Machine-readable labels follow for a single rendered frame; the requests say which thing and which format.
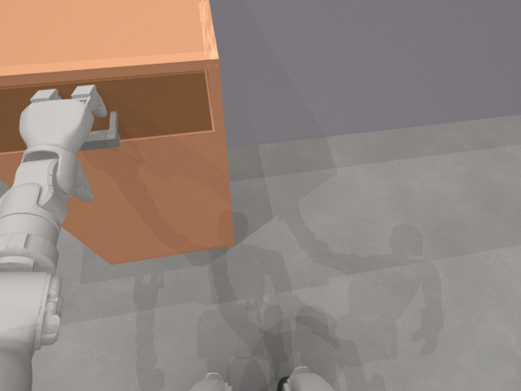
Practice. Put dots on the drawer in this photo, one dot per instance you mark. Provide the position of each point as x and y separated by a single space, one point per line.
147 105

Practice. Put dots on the robot shin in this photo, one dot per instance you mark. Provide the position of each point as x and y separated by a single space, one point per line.
215 376
299 370

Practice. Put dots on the left robot hand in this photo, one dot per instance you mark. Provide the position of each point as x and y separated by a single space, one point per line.
65 123

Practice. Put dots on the robot left upper arm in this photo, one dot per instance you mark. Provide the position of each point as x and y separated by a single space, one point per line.
30 313

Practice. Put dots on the handle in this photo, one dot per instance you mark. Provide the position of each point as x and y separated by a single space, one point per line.
100 139

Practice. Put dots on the cabinet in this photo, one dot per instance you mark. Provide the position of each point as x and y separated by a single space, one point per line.
156 196

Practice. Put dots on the left robot forearm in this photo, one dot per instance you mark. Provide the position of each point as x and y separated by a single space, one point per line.
32 211

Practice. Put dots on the right robot shin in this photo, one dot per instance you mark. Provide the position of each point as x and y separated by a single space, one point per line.
299 370

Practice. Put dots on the left robot shin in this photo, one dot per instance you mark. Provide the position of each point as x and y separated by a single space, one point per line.
215 376

